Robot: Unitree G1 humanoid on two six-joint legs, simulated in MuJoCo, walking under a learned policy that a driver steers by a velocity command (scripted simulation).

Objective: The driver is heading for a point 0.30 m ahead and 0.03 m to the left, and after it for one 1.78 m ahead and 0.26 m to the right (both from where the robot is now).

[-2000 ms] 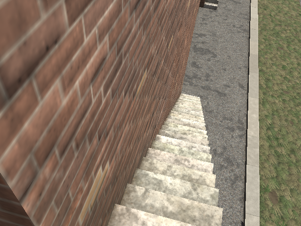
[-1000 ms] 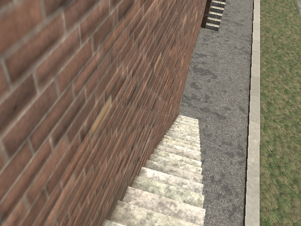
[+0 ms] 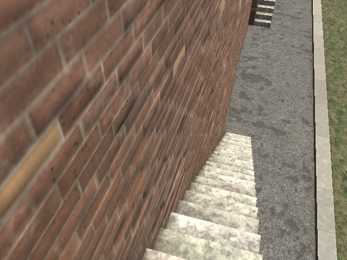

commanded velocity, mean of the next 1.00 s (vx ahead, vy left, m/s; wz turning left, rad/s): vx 0.41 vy -0.19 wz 0.00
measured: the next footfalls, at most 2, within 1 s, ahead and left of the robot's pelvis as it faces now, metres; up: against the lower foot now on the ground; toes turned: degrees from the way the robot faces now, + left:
left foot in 0.22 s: +0.23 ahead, +0.13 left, -0.20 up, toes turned +4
right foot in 0.76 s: +0.43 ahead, -0.15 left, -0.39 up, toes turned +0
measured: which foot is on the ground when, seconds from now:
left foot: up 0.00-0.20, down 0.22-0.78, up 0.80-1.00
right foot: down 0.00-0.24, up 0.26-0.74, down 0.76-1.00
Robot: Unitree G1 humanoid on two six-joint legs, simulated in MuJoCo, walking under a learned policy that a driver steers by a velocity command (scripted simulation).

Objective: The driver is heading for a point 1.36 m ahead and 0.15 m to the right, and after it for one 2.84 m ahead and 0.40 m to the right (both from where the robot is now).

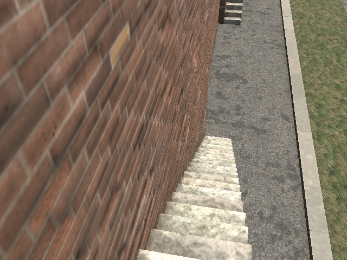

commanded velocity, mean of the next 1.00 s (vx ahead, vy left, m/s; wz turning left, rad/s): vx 0.15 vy -0.01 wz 0.00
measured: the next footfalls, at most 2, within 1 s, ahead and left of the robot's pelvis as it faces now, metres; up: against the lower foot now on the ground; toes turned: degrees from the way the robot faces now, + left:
left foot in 0.40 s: +0.29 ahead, +0.15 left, -0.19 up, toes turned +1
right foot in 0.68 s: +0.27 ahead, -0.09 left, -0.19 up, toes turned -4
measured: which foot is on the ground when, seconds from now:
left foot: up 0.00-0.38, down 0.40-1.00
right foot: down 0.00-0.40, up 0.42-0.66, down 0.68-1.00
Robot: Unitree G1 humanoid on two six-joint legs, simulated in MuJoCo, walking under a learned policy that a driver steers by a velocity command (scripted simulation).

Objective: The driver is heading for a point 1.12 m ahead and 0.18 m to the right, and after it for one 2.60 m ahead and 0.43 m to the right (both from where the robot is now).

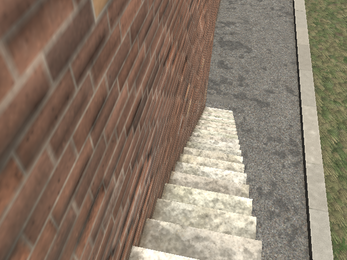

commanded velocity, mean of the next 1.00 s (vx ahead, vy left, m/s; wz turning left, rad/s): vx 0.31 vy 0.00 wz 0.00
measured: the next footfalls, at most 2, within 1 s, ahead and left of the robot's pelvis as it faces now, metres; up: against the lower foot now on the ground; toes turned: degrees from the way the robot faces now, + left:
right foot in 0.82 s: +0.26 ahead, -0.19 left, -0.20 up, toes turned -3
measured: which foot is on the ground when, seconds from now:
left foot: down 0.00-0.80, up 0.82-1.00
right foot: down 0.00-0.50, up 0.52-0.80, down 0.82-1.00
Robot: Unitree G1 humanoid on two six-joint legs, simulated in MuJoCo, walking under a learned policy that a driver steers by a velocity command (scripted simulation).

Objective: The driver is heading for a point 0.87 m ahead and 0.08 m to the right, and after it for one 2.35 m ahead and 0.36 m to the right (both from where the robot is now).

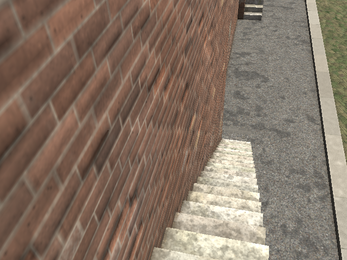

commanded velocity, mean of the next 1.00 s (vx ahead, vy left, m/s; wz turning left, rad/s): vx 0.45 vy -0.02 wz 0.00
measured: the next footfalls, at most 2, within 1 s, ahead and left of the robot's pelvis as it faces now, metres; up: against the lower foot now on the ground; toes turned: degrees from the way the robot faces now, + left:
left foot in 0.38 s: +0.30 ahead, +0.16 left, -0.19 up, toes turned +0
right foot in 0.84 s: +0.50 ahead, -0.09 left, -0.39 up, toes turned +0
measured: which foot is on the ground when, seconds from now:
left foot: up 0.00-0.36, down 0.38-0.84, up 0.86-1.00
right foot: down 0.00-0.38, up 0.40-0.82, down 0.84-1.00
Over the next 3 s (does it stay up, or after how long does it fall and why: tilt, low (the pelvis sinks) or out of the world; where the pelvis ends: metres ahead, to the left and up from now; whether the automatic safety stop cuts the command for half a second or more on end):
stays up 0.72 -0.10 -0.56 its command is cut before an obstacle after 0.5 s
